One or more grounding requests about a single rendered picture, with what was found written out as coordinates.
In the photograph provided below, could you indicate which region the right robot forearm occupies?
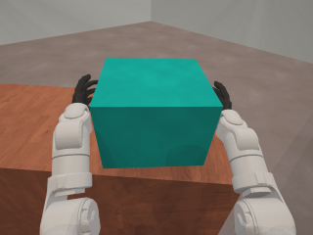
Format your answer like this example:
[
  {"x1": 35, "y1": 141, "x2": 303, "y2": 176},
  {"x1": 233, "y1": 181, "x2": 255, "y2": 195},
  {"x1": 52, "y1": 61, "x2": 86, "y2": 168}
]
[{"x1": 215, "y1": 109, "x2": 296, "y2": 235}]

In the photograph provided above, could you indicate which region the pedestal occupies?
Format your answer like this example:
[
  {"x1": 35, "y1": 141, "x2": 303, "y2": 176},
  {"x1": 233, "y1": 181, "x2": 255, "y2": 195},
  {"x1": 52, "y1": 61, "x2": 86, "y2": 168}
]
[{"x1": 0, "y1": 83, "x2": 241, "y2": 235}]

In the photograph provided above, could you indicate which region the left robot forearm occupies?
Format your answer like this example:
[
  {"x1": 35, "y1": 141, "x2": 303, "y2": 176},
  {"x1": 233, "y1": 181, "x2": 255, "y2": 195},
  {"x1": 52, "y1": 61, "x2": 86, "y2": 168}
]
[{"x1": 39, "y1": 103, "x2": 93, "y2": 235}]

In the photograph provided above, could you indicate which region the right robot upper arm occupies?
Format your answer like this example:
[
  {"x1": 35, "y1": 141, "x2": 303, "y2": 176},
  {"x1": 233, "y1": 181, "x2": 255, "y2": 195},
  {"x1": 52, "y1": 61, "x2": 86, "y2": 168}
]
[{"x1": 234, "y1": 198, "x2": 296, "y2": 235}]

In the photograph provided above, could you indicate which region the right robot hand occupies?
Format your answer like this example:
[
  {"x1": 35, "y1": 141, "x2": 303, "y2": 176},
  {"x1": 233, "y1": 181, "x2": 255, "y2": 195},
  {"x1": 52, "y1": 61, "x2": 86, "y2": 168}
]
[{"x1": 212, "y1": 80, "x2": 232, "y2": 111}]

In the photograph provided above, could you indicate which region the carton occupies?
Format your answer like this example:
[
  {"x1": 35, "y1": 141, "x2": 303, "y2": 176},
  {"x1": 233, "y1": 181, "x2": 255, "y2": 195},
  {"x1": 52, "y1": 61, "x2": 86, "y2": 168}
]
[{"x1": 89, "y1": 57, "x2": 223, "y2": 168}]

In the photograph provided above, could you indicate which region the left robot upper arm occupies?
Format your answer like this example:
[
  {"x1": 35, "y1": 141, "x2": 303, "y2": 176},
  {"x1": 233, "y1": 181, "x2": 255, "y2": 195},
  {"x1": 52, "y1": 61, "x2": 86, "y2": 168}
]
[{"x1": 40, "y1": 197, "x2": 101, "y2": 235}]

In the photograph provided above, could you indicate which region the left robot hand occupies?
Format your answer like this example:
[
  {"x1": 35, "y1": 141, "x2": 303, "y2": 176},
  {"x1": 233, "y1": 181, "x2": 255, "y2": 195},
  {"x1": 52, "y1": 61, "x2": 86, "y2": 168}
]
[{"x1": 71, "y1": 74, "x2": 99, "y2": 112}]

